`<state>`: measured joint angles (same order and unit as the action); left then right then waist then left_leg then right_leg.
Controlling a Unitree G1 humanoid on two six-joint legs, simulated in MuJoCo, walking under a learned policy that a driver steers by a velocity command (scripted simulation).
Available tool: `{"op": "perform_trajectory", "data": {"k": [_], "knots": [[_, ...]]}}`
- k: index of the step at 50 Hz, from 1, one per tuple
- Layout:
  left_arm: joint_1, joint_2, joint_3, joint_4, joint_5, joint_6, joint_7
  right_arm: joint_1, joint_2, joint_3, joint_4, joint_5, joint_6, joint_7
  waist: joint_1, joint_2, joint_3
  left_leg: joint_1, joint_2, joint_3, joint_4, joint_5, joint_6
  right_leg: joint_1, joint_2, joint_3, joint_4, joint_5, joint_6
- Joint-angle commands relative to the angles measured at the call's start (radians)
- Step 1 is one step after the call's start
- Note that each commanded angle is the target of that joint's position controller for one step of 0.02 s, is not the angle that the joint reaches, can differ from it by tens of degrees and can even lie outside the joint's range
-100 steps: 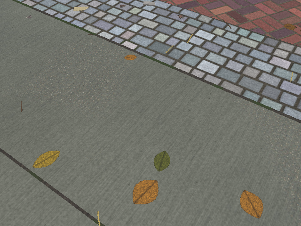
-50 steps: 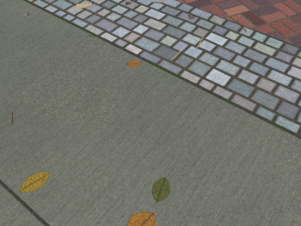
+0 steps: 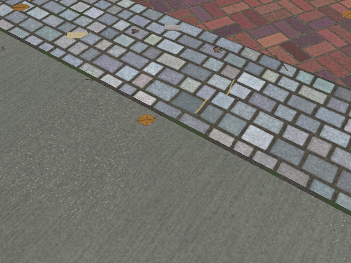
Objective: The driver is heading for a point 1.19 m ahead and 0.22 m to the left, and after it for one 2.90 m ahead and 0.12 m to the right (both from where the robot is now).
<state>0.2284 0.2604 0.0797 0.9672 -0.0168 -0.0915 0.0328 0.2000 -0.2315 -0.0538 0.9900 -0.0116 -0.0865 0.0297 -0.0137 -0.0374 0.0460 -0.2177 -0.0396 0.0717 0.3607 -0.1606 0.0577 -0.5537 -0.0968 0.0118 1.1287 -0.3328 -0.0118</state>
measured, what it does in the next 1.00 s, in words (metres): walks ahead: right foot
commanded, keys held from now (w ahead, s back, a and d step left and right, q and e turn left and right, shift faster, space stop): no key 0.96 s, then w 0.04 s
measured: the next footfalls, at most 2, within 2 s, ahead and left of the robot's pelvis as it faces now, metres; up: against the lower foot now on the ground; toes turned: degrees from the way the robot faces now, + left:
right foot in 0.22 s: +0.24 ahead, -0.12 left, +0.00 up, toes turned -1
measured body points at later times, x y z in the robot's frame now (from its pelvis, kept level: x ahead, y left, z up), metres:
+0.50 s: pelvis +0.13 -0.02 -0.01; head +0.15 -0.02 +0.44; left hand +0.25 +0.22 -0.15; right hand +0.16 -0.28 -0.17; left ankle +0.04 +0.09 -0.74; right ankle +0.20 -0.12 -0.74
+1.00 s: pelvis +0.13 -0.01 -0.01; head +0.13 -0.01 +0.44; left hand +0.22 +0.24 -0.16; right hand +0.10 -0.25 -0.17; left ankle +0.04 +0.09 -0.74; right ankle +0.20 -0.12 -0.74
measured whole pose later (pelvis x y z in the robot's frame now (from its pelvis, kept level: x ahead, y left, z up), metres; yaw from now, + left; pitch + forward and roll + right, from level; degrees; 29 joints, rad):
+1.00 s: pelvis +0.13 -0.01 -0.01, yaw +0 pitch -1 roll +0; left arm 0.09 0.21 0.06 1.07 0.00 0.02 0.03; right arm 0.30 -0.18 -0.01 1.13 -0.01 -0.01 -0.03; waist -0.01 0.00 0.04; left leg -0.07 0.00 0.04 0.49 -0.40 0.02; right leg -0.33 0.01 -0.03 0.51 -0.16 -0.02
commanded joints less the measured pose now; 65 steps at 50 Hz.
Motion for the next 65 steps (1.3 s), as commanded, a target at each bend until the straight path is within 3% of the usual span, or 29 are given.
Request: {"op": "perform_trajectory", "data": {"k": [1,4,7,10,11,12,13,14,15,18,20,23,25,31,39,48,49,50,51,53,56,58,65], "knots": [[0.098,0.018,0.008,-0.028,0.012,0.015,0.006,-0.051,-0.119,-0.012,-0.035,-0.006,-0.016,-0.021,0.065,0.113,-0.058,-0.002,0.247,-0.111,-0.130,0.716,0.176,0.027,-0.020,0.015,-0.160,0.107,0.017],[-0.012,0.003,-0.006,-0.057,0.017,0.018,-0.007,-0.034,-0.146,-0.013,-0.020,-0.002,-0.001,-0.038,0.033,0.116,-0.089,0.001,0.213,-0.056,-0.124,0.687,0.151,0.127,0.012,-0.012,-0.407,0.283,0.021],[-0.071,0.033,-0.005,-0.073,0.013,0.029,-0.014,0.001,-0.157,-0.012,0.011,0.007,0.012,-0.042,0.013,0.111,-0.091,0.055,0.235,-0.083,-0.103,0.616,0.149,0.167,0.032,-0.001,-0.508,0.320,0.015],[-0.067,0.058,0.003,-0.071,0.025,0.029,-0.019,-0.015,-0.147,-0.009,0.026,0.026,0.027,-0.045,0.043,0.090,-0.078,0.076,0.230,-0.105,-0.001,0.501,0.112,0.243,0.051,-0.007,-0.639,0.337,-0.023],[-0.042,0.090,0.013,-0.060,0.032,0.027,-0.016,0.020,-0.130,-0.004,0.036,0.025,0.029,-0.045,0.050,0.055,-0.090,0.072,0.186,-0.103,0.057,0.429,0.071,0.325,0.044,0.007,-0.719,0.492,-0.043],[-0.020,0.159,0.028,-0.059,0.038,0.028,-0.009,0.082,-0.115,0.000,0.039,0.002,0.025,-0.044,0.016,-0.021,-0.141,0.021,0.122,-0.074,0.141,0.280,0.024,0.460,-0.040,0.080,-0.680,0.852,-0.077],[-0.019,0.149,0.021,-0.050,0.038,0.037,-0.006,0.223,-0.049,0.016,0.074,-0.008,0.023,-0.041,-0.049,-0.135,-0.230,-0.095,0.069,-0.053,0.213,-0.043,-0.026,0.631,-0.150,0.182,-0.622,0.973,-0.190],[-0.011,0.060,0.001,-0.039,0.031,0.047,-0.011,0.193,-0.048,0.019,0.082,0.002,0.038,-0.048,-0.016,-0.134,-0.247,-0.096,0.050,-0.051,0.248,-0.243,-0.052,0.597,-0.185,0.241,-0.653,0.850,-0.236],[-0.045,0.036,-0.009,-0.039,0.027,0.054,-0.015,0.134,-0.071,0.014,0.065,0.013,0.057,-0.053,-0.022,-0.120,-0.213,-0.094,0.055,-0.062,0.219,-0.278,-0.055,0.530,-0.169,0.255,-0.695,0.654,-0.222],[-0.208,0.073,-0.003,-0.081,0.020,0.068,-0.019,0.100,-0.103,0.010,0.073,0.005,0.107,-0.065,-0.049,-0.061,-0.088,-0.039,0.074,-0.066,0.066,-0.184,-0.031,0.321,-0.052,0.144,-0.749,0.187,-0.100],[-0.185,0.075,0.000,-0.064,0.017,0.061,-0.017,0.088,-0.105,0.009,0.085,0.005,0.102,-0.064,-0.029,-0.017,-0.068,-0.035,0.078,-0.070,0.052,-0.148,-0.021,0.336,-0.002,0.088,-0.704,0.285,-0.067],[-0.139,0.064,0.001,-0.033,0.013,0.052,-0.011,0.090,-0.105,0.008,0.098,0.008,0.081,-0.060,-0.010,0.026,-0.128,-0.015,0.090,-0.076,0.059,0.018,-0.029,0.439,0.014,0.056,-0.621,0.568,-0.087],[-0.139,0.058,0.002,-0.022,0.014,0.056,-0.009,0.087,-0.095,0.010,0.104,0.010,0.077,-0.058,-0.008,0.040,-0.140,-0.003,0.091,-0.072,0.070,0.072,-0.034,0.456,0.017,0.048,-0.604,0.609,-0.098],[-0.165,0.050,0.003,-0.002,0.013,0.080,-0.009,0.100,-0.083,0.015,0.120,0.009,0.087,-0.060,-0.010,0.051,-0.085,-0.021,0.094,-0.071,0.061,0.029,-0.029,0.428,0.034,0.031,-0.613,0.497,-0.087],[-0.175,0.051,0.002,0.030,0.015,0.096,-0.002,0.124,-0.075,0.022,0.129,0.006,0.079,-0.063,-0.003,0.048,-0.034,-0.062,0.101,-0.079,0.022,-0.063,-0.026,0.432,0.046,0.026,-0.638,0.390,-0.064],[-0.167,0.049,-0.003,0.065,0.015,0.100,0.004,0.163,-0.054,0.026,0.133,0.004,0.070,-0.065,0.004,0.047,-0.005,-0.083,0.099,-0.081,-0.012,-0.132,-0.024,0.429,0.050,0.028,-0.661,0.318,-0.051],[-0.151,0.039,-0.006,0.077,0.015,0.101,0.004,0.187,-0.049,0.026,0.142,0.005,0.071,-0.066,0.001,0.056,-0.020,-0.077,0.100,-0.085,-0.033,-0.235,-0.015,0.432,0.065,0.013,-0.656,0.208,-0.049],[-0.152,0.041,-0.004,0.080,0.012,0.102,0.004,0.196,-0.066,0.020,0.142,0.011,0.073,-0.068,-0.001,0.078,0.004,-0.089,0.111,-0.110,-0.060,-0.365,0.008,0.399,0.093,-0.016,-0.626,0.063,-0.042],[-0.170,0.033,-0.008,0.074,0.015,0.099,0.004,0.173,-0.067,0.020,0.131,0.012,0.070,-0.070,0.007,0.097,0.058,-0.128,0.132,-0.141,-0.085,-0.414,0.020,0.362,0.097,-0.019,-0.622,0.060,-0.032],[-0.168,0.032,-0.012,0.078,0.022,0.087,0.003,0.159,-0.047,0.026,0.121,0.005,0.058,-0.072,0.015,0.081,0.092,-0.155,0.130,-0.133,-0.076,-0.331,0.006,0.370,0.079,0.004,-0.641,0.185,-0.032],[-0.131,0.042,-0.011,0.101,0.013,0.076,-0.002,0.231,-0.046,0.023,0.135,0.007,0.052,-0.068,-0.002,0.028,0.012,-0.075,0.085,-0.065,0.011,-0.098,-0.030,0.414,0.058,0.028,-0.626,0.379,-0.061],[-0.124,0.036,-0.014,0.106,0.007,0.077,-0.004,0.253,-0.032,0.026,0.139,0.008,0.058,-0.067,-0.004,0.035,-0.024,-0.042,0.078,-0.055,0.033,-0.032,-0.038,0.426,0.053,0.031,-0.616,0.426,-0.074],[-0.119,0.040,-0.017,0.115,0.007,0.092,0.000,0.262,-0.026,0.031,0.132,0.007,0.070,-0.068,0.002,0.044,-0.036,-0.036,0.080,-0.055,0.036,-0.010,-0.041,0.434,0.050,0.032,-0.614,0.437,-0.078]]}}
